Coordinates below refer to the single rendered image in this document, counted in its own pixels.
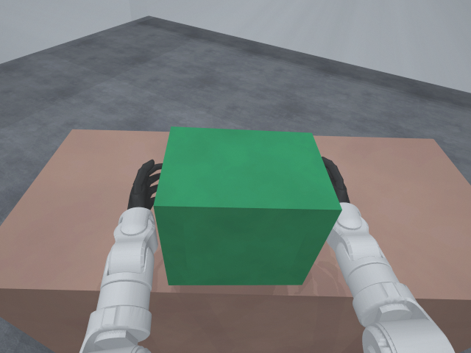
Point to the right robot hand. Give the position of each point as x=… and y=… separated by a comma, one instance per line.
x=337, y=180

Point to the left robot hand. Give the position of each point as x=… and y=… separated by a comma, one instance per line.
x=140, y=195

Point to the right robot upper arm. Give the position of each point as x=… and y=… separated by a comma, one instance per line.
x=417, y=335

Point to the pedestal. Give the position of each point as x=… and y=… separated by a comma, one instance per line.
x=55, y=242

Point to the left robot forearm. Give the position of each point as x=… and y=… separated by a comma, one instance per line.
x=122, y=316

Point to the carton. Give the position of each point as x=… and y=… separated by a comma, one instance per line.
x=242, y=207

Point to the right robot forearm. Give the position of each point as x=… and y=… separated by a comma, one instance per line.
x=377, y=293

